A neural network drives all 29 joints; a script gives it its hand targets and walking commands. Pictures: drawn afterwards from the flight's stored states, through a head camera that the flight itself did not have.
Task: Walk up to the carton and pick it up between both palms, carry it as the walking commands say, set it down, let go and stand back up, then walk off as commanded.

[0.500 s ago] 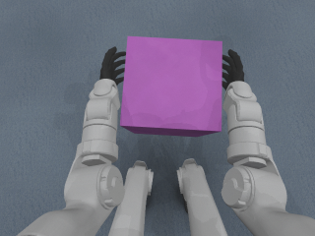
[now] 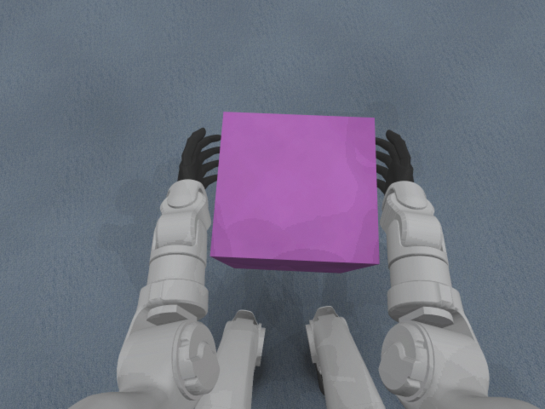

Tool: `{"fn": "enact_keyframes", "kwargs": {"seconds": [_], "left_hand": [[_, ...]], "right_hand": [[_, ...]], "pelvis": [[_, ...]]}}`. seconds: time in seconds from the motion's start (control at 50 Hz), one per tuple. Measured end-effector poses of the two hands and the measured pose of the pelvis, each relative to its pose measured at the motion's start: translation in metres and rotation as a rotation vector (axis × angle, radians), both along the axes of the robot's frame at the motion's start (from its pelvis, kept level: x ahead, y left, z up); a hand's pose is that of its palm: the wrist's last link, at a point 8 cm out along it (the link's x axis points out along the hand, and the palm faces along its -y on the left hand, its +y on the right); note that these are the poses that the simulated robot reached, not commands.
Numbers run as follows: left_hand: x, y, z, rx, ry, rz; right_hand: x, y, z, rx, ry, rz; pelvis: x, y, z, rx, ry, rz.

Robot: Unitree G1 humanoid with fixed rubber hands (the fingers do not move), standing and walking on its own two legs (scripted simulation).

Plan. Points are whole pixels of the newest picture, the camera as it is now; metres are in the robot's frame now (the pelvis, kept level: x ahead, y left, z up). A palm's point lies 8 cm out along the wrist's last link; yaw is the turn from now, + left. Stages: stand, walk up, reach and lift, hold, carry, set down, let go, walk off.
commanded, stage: reach and lift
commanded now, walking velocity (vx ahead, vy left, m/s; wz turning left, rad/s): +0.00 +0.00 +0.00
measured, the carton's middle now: (292, 206) +0.41 -0.02 -0.13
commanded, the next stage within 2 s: none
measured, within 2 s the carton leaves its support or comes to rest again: neither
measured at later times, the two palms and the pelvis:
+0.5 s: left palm (175, 178) +0.41 +0.14 +0.02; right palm (417, 182) +0.40 -0.16 +0.02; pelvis +0.02 +0.00 +0.06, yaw +0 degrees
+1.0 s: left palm (151, 175) +0.38 +0.14 +0.09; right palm (445, 180) +0.37 -0.16 +0.09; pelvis +0.04 +0.00 +0.11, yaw +0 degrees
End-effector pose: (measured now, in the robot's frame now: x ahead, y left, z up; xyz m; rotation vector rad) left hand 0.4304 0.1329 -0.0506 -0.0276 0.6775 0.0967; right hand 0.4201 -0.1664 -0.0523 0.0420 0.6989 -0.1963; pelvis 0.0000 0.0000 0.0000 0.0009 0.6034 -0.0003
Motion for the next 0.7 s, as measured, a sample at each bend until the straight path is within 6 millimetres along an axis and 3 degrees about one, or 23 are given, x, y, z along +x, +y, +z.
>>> {"fn": "enact_keyframes", "kwargs": {"seconds": [0.7], "left_hand": [[-0.032,0.004,0.102,0.009,0.008,-0.003]], "right_hand": [[-0.033,0.004,0.1,-0.005,0.007,0.005]], "pelvis": [[0.028,0.002,0.086,0.0,-0.202,0.001]]}}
